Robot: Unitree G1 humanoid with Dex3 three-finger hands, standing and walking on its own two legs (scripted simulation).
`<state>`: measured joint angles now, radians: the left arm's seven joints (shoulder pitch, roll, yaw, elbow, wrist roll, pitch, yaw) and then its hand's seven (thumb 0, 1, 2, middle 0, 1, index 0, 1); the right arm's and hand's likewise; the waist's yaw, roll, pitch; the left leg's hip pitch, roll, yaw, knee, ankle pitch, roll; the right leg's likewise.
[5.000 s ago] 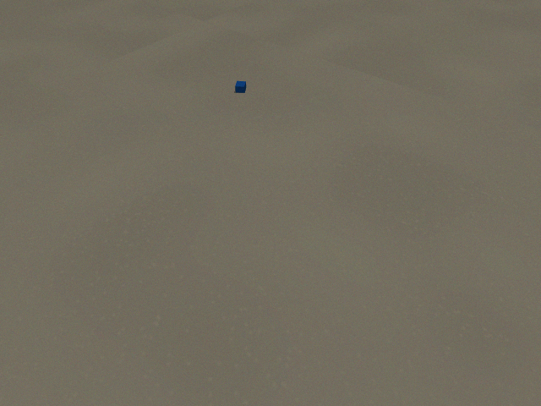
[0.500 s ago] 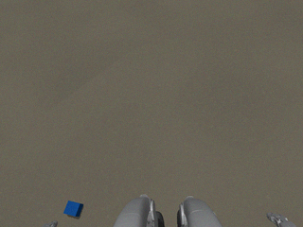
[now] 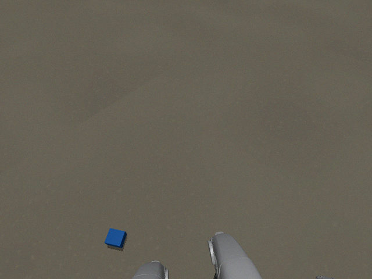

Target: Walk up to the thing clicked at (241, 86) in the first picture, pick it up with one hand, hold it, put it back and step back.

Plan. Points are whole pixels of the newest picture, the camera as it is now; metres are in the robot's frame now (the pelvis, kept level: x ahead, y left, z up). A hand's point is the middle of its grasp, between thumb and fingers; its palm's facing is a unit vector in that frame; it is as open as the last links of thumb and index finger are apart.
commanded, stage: walk up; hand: left
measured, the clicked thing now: (116, 238) +0.36 +0.33 -0.71
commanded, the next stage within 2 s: none
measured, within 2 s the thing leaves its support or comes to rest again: neither
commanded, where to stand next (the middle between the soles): -0.04 +0.11 m, yaw -7 degrees
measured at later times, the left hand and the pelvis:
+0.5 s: hand out of the picture -0.02 +0.47 -0.11, palm faces -0.02 -0.83 -0.56, open 7.4 cm; pelvis -0.12 +0.17 -0.01, yaw -2 degrees
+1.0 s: hand out of the picture +0.02 +0.40 -0.14, palm faces -0.18 -0.92 -0.35, open 7.4 cm; pelvis -0.08 +0.14 +0.01, yaw -9 degrees
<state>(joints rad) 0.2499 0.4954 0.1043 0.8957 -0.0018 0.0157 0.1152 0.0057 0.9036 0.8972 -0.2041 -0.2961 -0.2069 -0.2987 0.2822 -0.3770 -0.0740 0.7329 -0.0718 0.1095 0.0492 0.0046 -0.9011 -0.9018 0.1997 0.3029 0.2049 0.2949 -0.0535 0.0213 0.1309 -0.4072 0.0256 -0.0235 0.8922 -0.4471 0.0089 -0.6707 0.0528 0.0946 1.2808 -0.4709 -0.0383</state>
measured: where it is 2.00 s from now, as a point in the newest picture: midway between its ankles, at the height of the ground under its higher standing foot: outside the picture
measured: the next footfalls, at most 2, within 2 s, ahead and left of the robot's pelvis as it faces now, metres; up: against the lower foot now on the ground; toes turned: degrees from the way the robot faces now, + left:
right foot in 0.18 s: +0.00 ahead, -0.04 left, +0.00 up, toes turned -5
left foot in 0.48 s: -0.11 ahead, +0.34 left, +0.00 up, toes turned -5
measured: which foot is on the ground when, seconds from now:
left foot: down 0.00-0.20, up 0.22-0.46, down 0.48-0.98, up 1.00-1.00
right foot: up 0.00-0.16, down 0.18-0.52, up 0.54-0.94, down 0.96-1.00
